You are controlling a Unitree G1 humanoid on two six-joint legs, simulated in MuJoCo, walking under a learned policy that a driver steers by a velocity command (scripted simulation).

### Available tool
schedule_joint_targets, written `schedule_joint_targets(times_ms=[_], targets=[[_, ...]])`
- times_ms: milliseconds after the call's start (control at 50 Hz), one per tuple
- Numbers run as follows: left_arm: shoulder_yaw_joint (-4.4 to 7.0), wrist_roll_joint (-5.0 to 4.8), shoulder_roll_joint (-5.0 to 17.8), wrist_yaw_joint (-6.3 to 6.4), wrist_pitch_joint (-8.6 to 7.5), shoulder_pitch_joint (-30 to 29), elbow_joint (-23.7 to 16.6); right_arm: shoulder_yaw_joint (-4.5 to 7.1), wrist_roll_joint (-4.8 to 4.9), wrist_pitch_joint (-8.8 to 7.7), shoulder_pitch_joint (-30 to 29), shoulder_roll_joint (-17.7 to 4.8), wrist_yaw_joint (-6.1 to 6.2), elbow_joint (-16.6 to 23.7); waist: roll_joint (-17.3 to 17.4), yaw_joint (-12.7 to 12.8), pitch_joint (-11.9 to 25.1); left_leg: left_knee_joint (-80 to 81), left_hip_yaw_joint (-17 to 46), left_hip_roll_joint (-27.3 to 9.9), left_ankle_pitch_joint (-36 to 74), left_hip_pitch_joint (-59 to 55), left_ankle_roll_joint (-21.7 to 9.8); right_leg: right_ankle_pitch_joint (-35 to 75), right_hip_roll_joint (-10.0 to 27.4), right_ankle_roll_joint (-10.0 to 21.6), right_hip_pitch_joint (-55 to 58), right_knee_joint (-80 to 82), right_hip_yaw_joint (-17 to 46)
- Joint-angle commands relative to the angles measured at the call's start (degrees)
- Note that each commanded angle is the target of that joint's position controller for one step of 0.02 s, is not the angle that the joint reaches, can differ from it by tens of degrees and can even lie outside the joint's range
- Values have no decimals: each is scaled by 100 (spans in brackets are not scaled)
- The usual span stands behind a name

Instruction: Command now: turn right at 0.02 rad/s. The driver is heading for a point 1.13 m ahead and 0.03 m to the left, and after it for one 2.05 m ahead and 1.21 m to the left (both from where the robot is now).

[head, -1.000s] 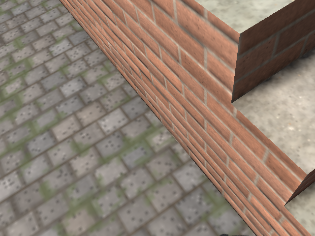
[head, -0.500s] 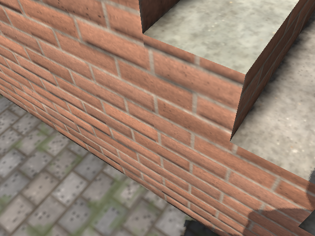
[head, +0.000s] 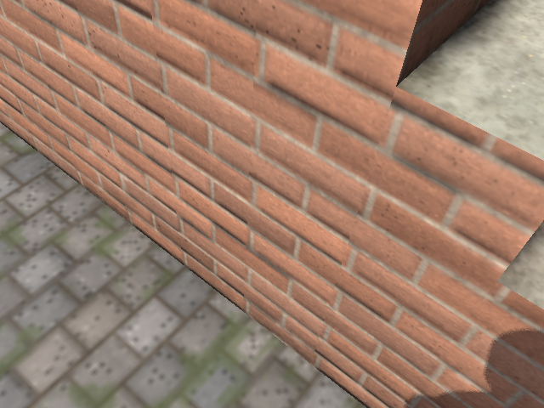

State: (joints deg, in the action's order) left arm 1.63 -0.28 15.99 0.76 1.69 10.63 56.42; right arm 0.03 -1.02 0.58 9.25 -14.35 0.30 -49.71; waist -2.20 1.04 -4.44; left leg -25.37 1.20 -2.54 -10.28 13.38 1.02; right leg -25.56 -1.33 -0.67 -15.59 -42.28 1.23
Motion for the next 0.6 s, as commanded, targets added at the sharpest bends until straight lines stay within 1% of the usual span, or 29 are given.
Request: schedule_joint_targets(times_ms=[20,40,60,80,100,120,140,160,180,220,240,280,380,400,420,440,480,500,520,540,580,600], targets=[[60,-11,379,40,-93,215,-3,233,36,12,34,-1023,48,73,1616,-137,427,734,943,-1040,844,-336,-871,179,56,-17,115,681,-117],[36,-12,316,63,-123,261,62,244,64,32,-18,-1042,63,55,1542,-124,447,681,1005,-1043,738,-330,-874,423,56,15,252,1109,-170],[-4,9,216,83,-147,395,141,245,127,83,-147,-992,79,73,1486,-87,494,671,1048,-1021,455,-216,-811,887,49,53,562,1564,-272],[-35,30,159,107,-174,426,194,239,139,110,-171,-964,79,54,1319,-63,439,653,1089,-980,154,-19,-696,1324,85,106,815,2092,-208],[-59,95,207,131,-217,345,164,233,129,104,-155,-904,66,40,1057,-105,376,584,1095,-890,-132,173,-519,1547,292,150,949,2414,153],[-60,144,368,145,-276,292,129,203,129,84,-143,-768,29,79,572,-204,400,362,867,-634,-398,291,-360,1385,764,258,875,2633,750],[-17,22,568,117,-305,-56,161,158,139,118,-87,-558,11,51,-353,-453,179,315,351,-135,-415,-242,-193,905,833,378,-37,2816,957],[-70,-4,374,91,-348,-235,95,166,86,122,-127,-661,25,-43,-362,-414,135,238,269,-110,-156,-581,-125,484,818,344,-302,3044,942],[-103,-7,273,87,-388,-217,137,174,55,106,-64,-688,34,-133,-323,-417,155,285,271,-138,2,-727,-130,401,740,261,-320,3071,830],[-102,-12,281,125,-416,-44,236,203,29,41,16,-799,26,-268,-237,-358,189,376,323,-226,228,-634,-181,795,599,176,-27,2926,618],[-94,-21,272,135,-420,71,301,188,22,-2,55,-768,17,-329,-182,-322,251,445,345,-264,265,-523,-199,1006,571,177,183,2820,545],[-92,-10,230,143,-402,207,372,167,47,-60,29,-718,6,-434,-40,-227,286,548,357,-267,212,-317,-188,1146,558,195,418,2681,474],[-79,1,209,161,-373,300,466,122,46,-91,103,-628,4,-692,160,-153,213,698,374,-254,126,-148,-143,1111,559,219,478,2588,435],[-63,1,241,168,-377,324,506,123,35,-117,133,-691,-10,-751,147,-121,205,678,387,-265,136,-106,-154,1153,514,210,484,2542,389],[-64,4,226,171,-382,342,525,118,38,-129,168,-683,-13,-796,181,-126,229,681,390,-272,137,-98,-161,1191,518,215,505,2525,387],[-93,59,169,152,-408,325,487,80,77,-107,329,-591,-5,-951,218,-76,418,755,328,-142,-343,-147,-146,674,577,230,578,2709,483],[-33,96,369,133,-424,182,392,76,66,-65,370,-561,16,-1046,36,-61,208,525,113,118,-715,-45,-135,-210,667,306,309,2938,735],[-91,-20,154,171,-407,190,572,33,-25,-127,172,-472,-16,-918,23,-259,-224,730,369,-280,334,-148,-119,914,551,222,-28,2716,495],[-86,-32,126,184,-425,374,605,72,12,-170,313,-653,-8,-997,252,-169,20,674,422,-312,598,-137,-171,1481,498,206,343,2494,346],[-86,-24,126,185,-447,473,635,79,54,-197,383,-701,0,-1055,308,-142,205,614,420,-332,775,-178,-200,1708,521,214,537,2403,328],[-89,-17,139,180,-465,485,639,65,60,-190,445,-653,15,-1127,323,-152,386,573,411,-331,707,-278,-220,1702,535,223,619,2404,336],[-84,-16,153,177,-461,470,645,59,65,-177,429,-634,23,-1136,332,-168,370,574,402,-319,638,-288,-217,1689,534,222,609,2406,348]])
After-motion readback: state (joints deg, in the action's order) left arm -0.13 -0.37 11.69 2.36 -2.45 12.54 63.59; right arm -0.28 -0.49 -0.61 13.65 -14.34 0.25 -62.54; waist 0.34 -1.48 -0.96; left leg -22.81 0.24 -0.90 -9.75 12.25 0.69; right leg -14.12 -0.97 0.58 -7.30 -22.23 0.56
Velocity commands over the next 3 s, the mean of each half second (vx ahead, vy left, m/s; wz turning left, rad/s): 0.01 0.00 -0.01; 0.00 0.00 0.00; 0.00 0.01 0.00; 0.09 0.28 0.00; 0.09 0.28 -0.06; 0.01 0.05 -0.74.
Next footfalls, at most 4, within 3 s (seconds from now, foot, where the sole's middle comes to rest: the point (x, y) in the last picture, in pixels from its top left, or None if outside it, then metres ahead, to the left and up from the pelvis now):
0.10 right None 0.02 -0.11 -0.78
1.88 left None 0.14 0.26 -0.78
2.24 right None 0.13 0.15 -0.78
2.62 left None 0.21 0.50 -0.78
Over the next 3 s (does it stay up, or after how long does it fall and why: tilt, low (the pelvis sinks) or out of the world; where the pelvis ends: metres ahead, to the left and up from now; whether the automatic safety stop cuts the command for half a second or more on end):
stays up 0.12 0.40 0.00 its command is cut before an obstacle after 0.4 s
